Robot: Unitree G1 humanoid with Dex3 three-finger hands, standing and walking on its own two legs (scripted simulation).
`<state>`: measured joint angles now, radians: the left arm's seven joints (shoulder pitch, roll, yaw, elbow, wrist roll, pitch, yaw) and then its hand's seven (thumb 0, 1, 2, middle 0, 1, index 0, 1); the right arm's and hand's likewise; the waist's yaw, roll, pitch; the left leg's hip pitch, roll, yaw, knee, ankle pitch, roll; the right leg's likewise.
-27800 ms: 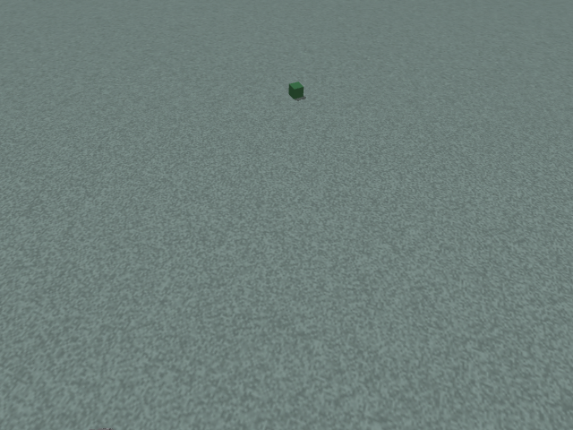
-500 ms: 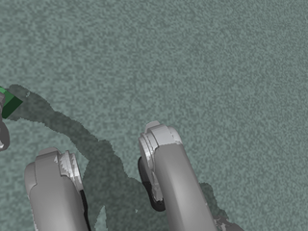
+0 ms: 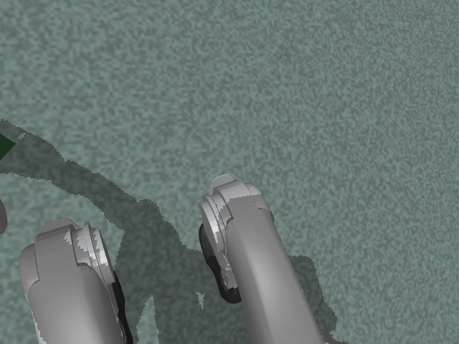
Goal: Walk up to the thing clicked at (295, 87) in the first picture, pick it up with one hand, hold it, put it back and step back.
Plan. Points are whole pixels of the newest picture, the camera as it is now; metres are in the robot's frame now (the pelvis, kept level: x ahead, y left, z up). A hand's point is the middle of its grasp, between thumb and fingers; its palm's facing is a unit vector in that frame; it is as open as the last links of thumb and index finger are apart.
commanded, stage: close in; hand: left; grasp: from above
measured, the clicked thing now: out of the picture +0.49 +0.31 -0.29
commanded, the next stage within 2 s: rest palm in 0.40 s
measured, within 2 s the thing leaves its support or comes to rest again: neither
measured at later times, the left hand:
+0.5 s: hand out of the picture +0.47 +0.31 -0.20, palm faces -0.30 -0.32 -0.90, open 13.3 cm
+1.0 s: hand out of the picture +0.48 +0.30 -0.23, palm faces -0.29 -0.32 -0.90, open 13.5 cm
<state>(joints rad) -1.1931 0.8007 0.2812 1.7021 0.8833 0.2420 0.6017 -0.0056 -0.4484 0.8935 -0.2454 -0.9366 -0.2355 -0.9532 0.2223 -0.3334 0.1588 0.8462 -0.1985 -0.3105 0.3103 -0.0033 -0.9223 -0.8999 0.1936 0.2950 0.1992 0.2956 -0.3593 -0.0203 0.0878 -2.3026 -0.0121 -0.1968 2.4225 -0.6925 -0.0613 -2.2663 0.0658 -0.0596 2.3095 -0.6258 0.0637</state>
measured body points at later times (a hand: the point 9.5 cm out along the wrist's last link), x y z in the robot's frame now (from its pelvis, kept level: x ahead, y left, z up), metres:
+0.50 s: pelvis +0.00 +0.00 +0.00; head +0.28 +0.07 +0.35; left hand +0.48 +0.32 -0.15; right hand -0.02 -0.25 -0.07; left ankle +0.07 +0.14 -0.29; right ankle +0.11 -0.12 -0.29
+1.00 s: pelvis +0.00 +0.01 +0.00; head +0.29 +0.09 +0.33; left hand +0.49 +0.32 -0.18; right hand -0.04 -0.23 -0.05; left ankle +0.07 +0.14 -0.29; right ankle +0.11 -0.12 -0.29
